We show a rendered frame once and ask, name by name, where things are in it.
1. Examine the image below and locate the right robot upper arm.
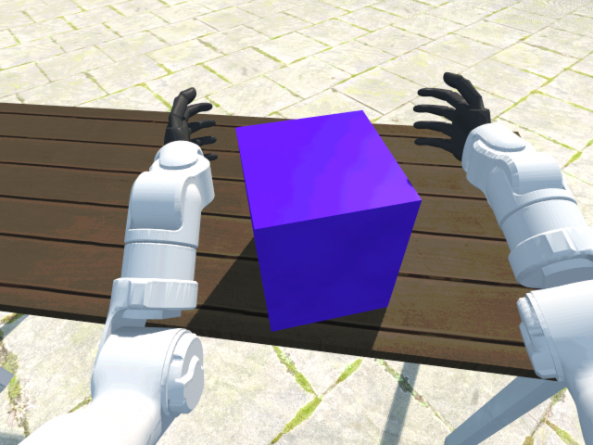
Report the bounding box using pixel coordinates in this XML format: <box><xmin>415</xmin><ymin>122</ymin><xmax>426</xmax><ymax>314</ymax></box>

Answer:
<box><xmin>516</xmin><ymin>279</ymin><xmax>593</xmax><ymax>445</ymax></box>

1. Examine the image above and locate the right robot forearm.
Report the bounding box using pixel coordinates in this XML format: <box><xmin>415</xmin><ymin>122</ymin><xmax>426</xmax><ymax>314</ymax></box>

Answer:
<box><xmin>461</xmin><ymin>123</ymin><xmax>593</xmax><ymax>288</ymax></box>

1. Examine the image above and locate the carton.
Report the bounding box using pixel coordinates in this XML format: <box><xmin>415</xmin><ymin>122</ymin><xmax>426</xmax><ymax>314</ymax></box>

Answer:
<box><xmin>235</xmin><ymin>110</ymin><xmax>422</xmax><ymax>332</ymax></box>

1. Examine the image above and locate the robot right hand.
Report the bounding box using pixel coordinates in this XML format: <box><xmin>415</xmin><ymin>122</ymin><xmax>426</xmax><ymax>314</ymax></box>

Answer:
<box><xmin>413</xmin><ymin>72</ymin><xmax>491</xmax><ymax>161</ymax></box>

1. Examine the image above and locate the left robot forearm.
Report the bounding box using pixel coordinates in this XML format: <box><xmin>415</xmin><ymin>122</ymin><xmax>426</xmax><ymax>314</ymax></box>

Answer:
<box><xmin>91</xmin><ymin>141</ymin><xmax>215</xmax><ymax>398</ymax></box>

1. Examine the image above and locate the table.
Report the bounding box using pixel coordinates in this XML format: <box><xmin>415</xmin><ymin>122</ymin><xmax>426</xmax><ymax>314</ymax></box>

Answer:
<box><xmin>0</xmin><ymin>103</ymin><xmax>566</xmax><ymax>445</ymax></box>

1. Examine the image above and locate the left robot upper arm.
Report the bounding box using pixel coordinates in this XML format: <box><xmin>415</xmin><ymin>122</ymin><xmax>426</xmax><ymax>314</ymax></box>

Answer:
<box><xmin>18</xmin><ymin>326</ymin><xmax>205</xmax><ymax>445</ymax></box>

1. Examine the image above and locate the robot left hand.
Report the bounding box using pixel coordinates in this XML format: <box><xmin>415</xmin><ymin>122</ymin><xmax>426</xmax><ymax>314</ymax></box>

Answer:
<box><xmin>164</xmin><ymin>87</ymin><xmax>218</xmax><ymax>161</ymax></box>

